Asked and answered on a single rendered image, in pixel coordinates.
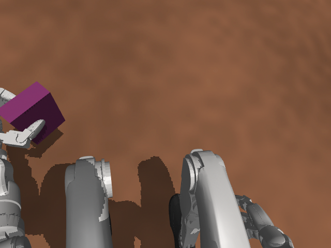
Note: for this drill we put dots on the left robot arm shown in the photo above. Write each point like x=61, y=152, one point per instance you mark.
x=12, y=230

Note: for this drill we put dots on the right robot hand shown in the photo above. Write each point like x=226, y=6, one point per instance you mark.
x=255, y=218

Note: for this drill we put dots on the left robot hand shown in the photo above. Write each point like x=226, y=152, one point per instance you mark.
x=18, y=138

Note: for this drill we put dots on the carton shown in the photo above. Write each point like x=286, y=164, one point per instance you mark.
x=31, y=105

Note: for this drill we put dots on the right robot arm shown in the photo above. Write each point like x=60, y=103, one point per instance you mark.
x=273, y=237

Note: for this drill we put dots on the right robot foot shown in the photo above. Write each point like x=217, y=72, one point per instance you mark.
x=175, y=217

